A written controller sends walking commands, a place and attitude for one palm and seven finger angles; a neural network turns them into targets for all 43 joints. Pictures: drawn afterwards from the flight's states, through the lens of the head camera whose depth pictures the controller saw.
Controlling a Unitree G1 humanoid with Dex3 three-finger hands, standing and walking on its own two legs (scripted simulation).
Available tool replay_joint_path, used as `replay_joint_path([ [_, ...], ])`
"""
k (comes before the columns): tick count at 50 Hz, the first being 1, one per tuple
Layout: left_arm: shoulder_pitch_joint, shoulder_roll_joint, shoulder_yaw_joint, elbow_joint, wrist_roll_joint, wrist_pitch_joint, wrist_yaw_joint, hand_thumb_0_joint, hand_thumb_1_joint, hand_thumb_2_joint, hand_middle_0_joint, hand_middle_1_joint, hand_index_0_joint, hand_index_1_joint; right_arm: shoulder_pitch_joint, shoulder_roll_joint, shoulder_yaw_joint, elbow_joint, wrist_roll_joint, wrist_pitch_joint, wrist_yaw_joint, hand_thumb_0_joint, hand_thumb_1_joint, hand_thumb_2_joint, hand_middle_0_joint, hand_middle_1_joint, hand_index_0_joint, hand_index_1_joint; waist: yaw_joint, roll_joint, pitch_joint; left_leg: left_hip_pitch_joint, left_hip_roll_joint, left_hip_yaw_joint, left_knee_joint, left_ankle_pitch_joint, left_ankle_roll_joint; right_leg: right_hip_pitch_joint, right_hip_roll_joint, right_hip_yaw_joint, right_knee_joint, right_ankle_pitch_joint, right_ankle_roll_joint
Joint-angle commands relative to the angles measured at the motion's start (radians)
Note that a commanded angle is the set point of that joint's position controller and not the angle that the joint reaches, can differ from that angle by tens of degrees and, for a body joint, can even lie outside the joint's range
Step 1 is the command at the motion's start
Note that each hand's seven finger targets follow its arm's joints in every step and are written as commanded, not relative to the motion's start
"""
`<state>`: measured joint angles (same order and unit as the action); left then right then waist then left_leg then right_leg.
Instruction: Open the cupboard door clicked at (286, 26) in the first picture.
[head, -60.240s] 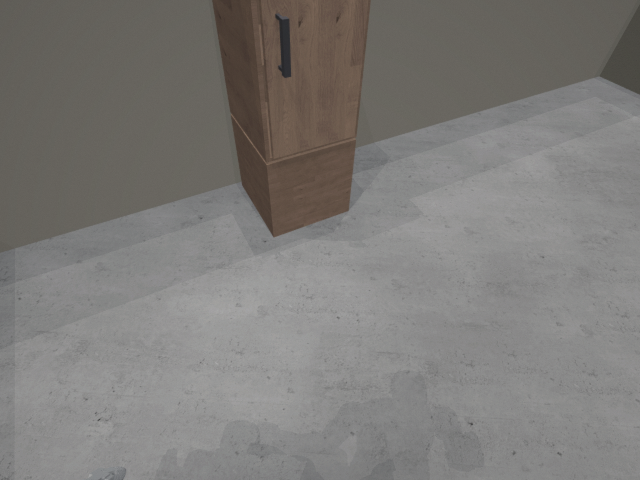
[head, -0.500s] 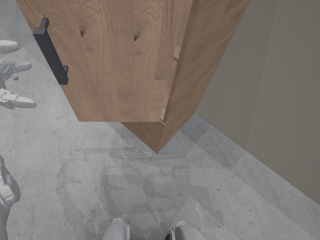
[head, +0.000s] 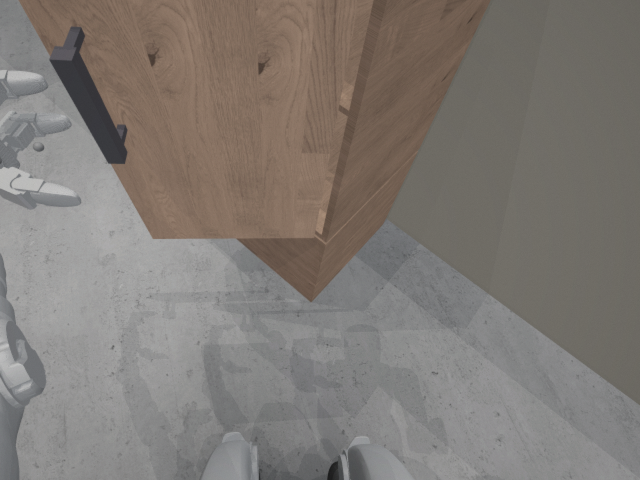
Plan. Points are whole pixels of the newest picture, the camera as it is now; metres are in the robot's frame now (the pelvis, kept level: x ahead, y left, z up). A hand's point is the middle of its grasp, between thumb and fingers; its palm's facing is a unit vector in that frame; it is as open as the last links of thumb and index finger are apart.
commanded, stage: slide the fingers in behind the handle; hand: left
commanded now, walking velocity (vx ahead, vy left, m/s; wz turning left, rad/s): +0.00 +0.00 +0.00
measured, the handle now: (98, 101) +0.55 +0.25 +0.10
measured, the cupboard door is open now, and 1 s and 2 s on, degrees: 44 44 53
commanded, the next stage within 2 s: draw the hand back to the body in 1.40 s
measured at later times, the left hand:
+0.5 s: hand (67, 149) +0.47 +0.26 +0.10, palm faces +0.05 -1.00 +0.02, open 14.0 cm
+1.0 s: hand (81, 153) +0.47 +0.25 +0.10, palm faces +0.11 -0.99 +0.00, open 14.4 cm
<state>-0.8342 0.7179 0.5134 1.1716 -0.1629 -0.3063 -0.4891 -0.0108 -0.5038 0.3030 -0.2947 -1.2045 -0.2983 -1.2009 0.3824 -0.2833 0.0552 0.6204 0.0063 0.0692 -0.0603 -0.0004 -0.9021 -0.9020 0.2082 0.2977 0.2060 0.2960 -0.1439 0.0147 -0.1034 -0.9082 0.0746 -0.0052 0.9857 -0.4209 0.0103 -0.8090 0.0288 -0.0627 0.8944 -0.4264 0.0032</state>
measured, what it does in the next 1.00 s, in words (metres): stands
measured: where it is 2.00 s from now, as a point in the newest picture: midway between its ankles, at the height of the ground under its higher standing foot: outside the picture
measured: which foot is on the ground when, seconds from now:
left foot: down 0.00-1.00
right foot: down 0.00-1.00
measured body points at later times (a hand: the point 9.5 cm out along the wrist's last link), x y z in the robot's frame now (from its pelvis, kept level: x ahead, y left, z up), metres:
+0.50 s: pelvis +0.01 +0.00 +0.01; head +0.10 +0.03 +0.44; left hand +0.46 +0.32 +0.10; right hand +0.04 -0.26 -0.10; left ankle +0.02 +0.11 -0.68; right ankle +0.00 -0.13 -0.68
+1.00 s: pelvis +0.01 +0.00 +0.01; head +0.10 +0.03 +0.45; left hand +0.46 +0.31 +0.10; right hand +0.04 -0.26 -0.10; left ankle +0.02 +0.11 -0.68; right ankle +0.00 -0.13 -0.68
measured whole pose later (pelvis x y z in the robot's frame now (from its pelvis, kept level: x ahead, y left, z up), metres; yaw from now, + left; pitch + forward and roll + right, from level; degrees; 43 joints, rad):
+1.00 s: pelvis +0.01 +0.00 +0.01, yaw +1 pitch +17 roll -4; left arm -0.75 0.52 0.37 1.04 -0.18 -0.31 -0.28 -0.01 -0.50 0.30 -0.21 -1.19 -0.22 -1.17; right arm 0.38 -0.26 0.03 0.66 0.00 0.05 -0.03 0.00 -0.90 -0.90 0.21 0.30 0.21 0.30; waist -0.11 0.02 -0.11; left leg -0.82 0.06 -0.01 0.94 -0.42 0.01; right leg -0.72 0.01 -0.06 0.85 -0.43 0.01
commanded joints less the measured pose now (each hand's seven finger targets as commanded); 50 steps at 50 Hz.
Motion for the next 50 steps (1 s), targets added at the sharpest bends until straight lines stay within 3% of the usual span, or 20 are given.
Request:
replay_joint_path([
  [1, -0.372, 0.318, 0.049, -0.204, -0.018, -0.055, 0.017, 0.000, -0.500, 0.300, -0.300, -1.200, -0.300, -1.200, 0.139, -0.193, -0.069, -0.057, 0.000, -0.017, -0.011, 0.000, -0.900, -0.900, 0.200, 0.300, 0.200, 0.300, 0.007, 0.148, -0.425, 0.382, -0.035, -0.031, -0.106, 0.334, 0.024, 0.119, 0.039, 0.028, -0.101, 0.294, -0.015],
  [2, -0.365, 0.318, 0.047, -0.196, -0.015, -0.049, 0.021, 0.000, -0.500, 0.300, -0.300, -1.200, -0.300, -1.200, 0.135, -0.191, -0.068, -0.058, 0.002, -0.016, -0.011, 0.000, -0.900, -0.900, 0.200, 0.300, 0.200, 0.300, 0.007, 0.142, -0.409, 0.365, -0.036, -0.027, -0.108, 0.320, 0.026, 0.124, 0.038, 0.031, -0.104, 0.292, -0.015],
  [5, -0.363, 0.339, 0.072, -0.247, -0.008, -0.066, 0.039, 0.000, -0.500, 0.300, -0.300, -1.200, -0.300, -1.200, 0.139, -0.188, -0.070, -0.064, -0.003, -0.016, -0.008, 0.000, -0.900, -0.900, 0.200, 0.300, 0.200, 0.300, 0.024, 0.181, -0.461, 0.408, -0.036, -0.027, -0.105, 0.377, 0.021, 0.144, 0.040, 0.030, -0.093, 0.333, -0.018],
  [8, -0.348, 0.292, 0.051, -0.263, -0.018, -0.078, 0.043, 0.000, -0.500, 0.300, -0.300, -1.200, -0.300, -1.200, 0.141, -0.182, -0.073, -0.063, -0.002, -0.014, -0.004, 0.000, -0.900, -0.900, 0.200, 0.300, 0.200, 0.300, 0.016, 0.164, -0.441, 0.426, -0.033, -0.027, -0.107, 0.400, 0.022, 0.139, 0.045, 0.025, -0.095, 0.351, -0.020],
  [10, -0.320, 0.247, 0.021, -0.281, -0.022, -0.077, 0.042, 0.000, -0.500, 0.300, -0.300, -1.200, -0.300, -1.200, 0.132, -0.179, -0.075, -0.067, -0.001, -0.014, -0.001, 0.000, -0.900, -0.900, 0.200, 0.300, 0.200, 0.300, 0.019, 0.196, -0.450, 0.456, -0.033, -0.026, -0.111, 0.416, 0.017, 0.123, 0.043, 0.021, -0.097, 0.352, -0.019],
  [15, -0.331, 0.220, 0.005, -0.267, -0.026, -0.060, 0.054, 0.000, -0.500, 0.300, -0.300, -1.200, -0.300, -1.200, 0.129, -0.179, -0.075, -0.062, 0.001, -0.012, -0.001, 0.000, -0.900, -0.900, 0.200, 0.300, 0.200, 0.300, 0.009, 0.154, -0.404, 0.429, -0.034, -0.027, -0.121, 0.384, 0.021, 0.122, 0.041, 0.018, -0.106, 0.335, -0.018],
  [16, -0.345, 0.242, 0.025, -0.273, -0.023, -0.063, 0.062, 0.000, -0.500, 0.300, -0.300, -1.200, -0.300, -1.200, 0.134, -0.182, -0.079, -0.060, -0.001, -0.011, -0.003, 0.000, -0.900, -0.900, 0.200, 0.300, 0.200, 0.300, 0.011, 0.139, -0.411, 0.433, -0.033, -0.034, -0.125, 0.386, 0.019, 0.127, 0.040, 0.018, -0.106, 0.335, -0.018],
  [17, -0.343, 0.193, -0.017, -0.284, -0.021, -0.064, 0.064, 0.000, -0.500, 0.300, -0.300, -1.200, -0.300, -1.200, 0.126, -0.176, -0.077, -0.064, 0.000, -0.014, 0.000, 0.000, -0.900, -0.900, 0.200, 0.300, 0.200, 0.300, 0.008, 0.171, -0.405, 0.446, -0.035, -0.031, -0.127, 0.384, 0.018, 0.116, 0.040, 0.018, -0.107, 0.328, -0.020],
  [19, -0.341, 0.190, -0.006, -0.314, -0.022, -0.078, 0.078, 0.000, -0.500, 0.300, -0.300, -1.200, -0.300, -1.200, 0.130, -0.177, -0.081, -0.060, -0.003, -0.016, -0.001, 0.000, -0.900, -0.900, 0.200, 0.300, 0.200, 0.300, 0.015, 0.177, -0.432, 0.497, -0.029, -0.043, -0.127, 0.420, 0.011, 0.095, 0.040, 0.012, -0.104, 0.327, -0.024],
  [20, -0.341, 0.147, -0.039, -0.311, -0.025, -0.079, 0.084, 0.000, -0.500, 0.300, -0.300, -1.200, -0.300, -1.200, 0.122, -0.171, -0.079, -0.059, -0.003, -0.018, 0.002, 0.000, -0.900, -0.900, 0.200, 0.300, 0.200, 0.300, 0.008, 0.181, -0.419, 0.501, -0.030, -0.043, -0.129, 0.414, 0.010, 0.089, 0.040, 0.010, -0.107, 0.319, -0.023],
  [25, -0.351, 0.155, -0.031, -0.273, -0.014, -0.069, 0.110, 0.000, -0.500, 0.300, -0.300, -1.200, -0.300, -1.200, 0.116, -0.171, -0.076, -0.057, -0.004, -0.018, 0.002, 0.000, -0.900, -0.900, 0.200, 0.300, 0.200, 0.300, 0.006, 0.134, -0.384, 0.438, -0.035, -0.035, -0.132, 0.361, 0.017, 0.109, 0.034, 0.017, -0.111, 0.307, -0.020],
  [28, -0.392, 0.161, -0.034, -0.275, -0.004, -0.076, 0.126, 0.000, -0.500, 0.300, -0.300, -1.200, -0.300, -1.200, 0.117, -0.171, -0.073, -0.057, -0.006, -0.022, 0.002, 0.000, -0.900, -0.900, 0.200, 0.300, 0.200, 0.300, 0.002, 0.143, -0.378, 0.434, -0.036, -0.039, -0.131, 0.339, 0.016, 0.102, 0.033, 0.019, -0.108, 0.286, -0.024],
  [30, -0.415, 0.137, -0.054, -0.283, 0.001, -0.084, 0.133, 0.000, -0.500, 0.300, -0.300, -1.200, -0.300, -1.200, 0.115, -0.169, -0.075, -0.053, -0.007, -0.027, 0.001, 0.000, -0.900, -0.900, 0.200, 0.300, 0.200, 0.300, -0.007, 0.159, -0.396, 0.460, -0.034, -0.043, -0.129, 0.349, 0.013, 0.086, 0.032, 0.019, -0.108, 0.286, -0.022],
  [31, -0.411, 0.145, -0.044, -0.304, 0.000, -0.092, 0.135, 0.000, -0.500, 0.300, -0.300, -1.200, -0.300, -1.200, 0.120, -0.170, -0.078, -0.054, -0.008, -0.028, 0.003, 0.000, -0.900, -0.900, 0.200, 0.300, 0.200, 0.300, 0.004, 0.165, -0.433, 0.479, -0.034, -0.046, -0.127, 0.366, 0.011, 0.098, 0.033, 0.019, -0.104, 0.295, -0.023],
  [35, -0.391, 0.049, -0.105, -0.334, -0.020, -0.095, 0.134, 0.000, -0.500, 0.300, -0.300, -1.200, -0.300, -1.200, 0.113, -0.162, -0.082, -0.048, -0.005, -0.032, 0.007, 0.000, -0.900, -0.900, 0.200, 0.300, 0.200, 0.300, -0.002, 0.176, -0.450, 0.534, -0.029, -0.049, -0.127, 0.415, 0.005, 0.088, 0.036, 0.011, -0.108, 0.316, -0.024],
  [38, -0.419, 0.013, -0.135, -0.344, -0.024, -0.089, 0.143, 0.000, -0.500, 0.300, -0.300, -1.200, -0.300, -1.200, 0.112, -0.159, -0.081, -0.041, -0.005, -0.037, 0.008, 0.000, -0.900, -0.900, 0.200, 0.300, 0.200, 0.300, -0.015, 0.155, -0.416, 0.514, -0.034, -0.047, -0.129, 0.384, 0.011, 0.086, 0.036, 0.013, -0.117, 0.308, -0.025],
  [41, -0.414, 0.044, -0.112, -0.333, -0.012, -0.090, 0.154, 0.000, -0.500, 0.300, -0.300, -1.200, -0.300, -1.200, 0.118, -0.165, -0.084, -0.029, -0.005, -0.040, 0.006, 0.000, -0.900, -0.900, 0.200, 0.300, 0.200, 0.300, -0.008, 0.138, -0.432, 0.504, -0.035, -0.049, -0.136, 0.372, 0.012, 0.106, 0.034, 0.014, -0.118, 0.310, -0.024],
  [44, -0.409, -0.037, -0.169, -0.393, -0.020, -0.099, 0.153, 0.000, -0.500, 0.300, -0.300, -1.200, -0.300, -1.200, 0.110, -0.152, -0.088, -0.026, -0.004, -0.046, 0.011, 0.000, -0.900, -0.900, 0.200, 0.300, 0.200, 0.300, -0.009, 0.181, -0.458, 0.563, -0.034, -0.048, -0.133, 0.432, 0.007, 0.101, 0.036, 0.011, -0.120, 0.341, -0.026],
  [46, -0.390, -0.029, -0.162, -0.405, -0.022, -0.097, 0.161, 0.000, -0.500, 0.300, -0.300, -1.200, -0.300, -1.200, 0.110, -0.155, -0.089, -0.024, -0.005, -0.046, 0.014, 0.000, -0.900, -0.900, 0.200, 0.300, 0.200, 0.300, -0.005, 0.170, -0.459, 0.566, -0.033, -0.051, -0.135, 0.444, 0.006, 0.108, 0.037, 0.007, -0.120, 0.350, -0.027],
  [50, -0.400, -0.099, -0.217, -0.382, -0.022, -0.096, 0.173, 0.000, -0.500, 0.300, -0.300, -1.200, -0.300, -1.200, 0.099, -0.150, -0.088, -0.015, -0.005, -0.052, 0.016, 0.000, -0.900, -0.900, 0.200, 0.300, 0.200, 0.300, -0.017, 0.152, -0.402, 0.553, -0.036, -0.058, -0.144, 0.401, 0.006, 0.086, 0.036, 0.002, -0.128, 0.314, -0.029],
])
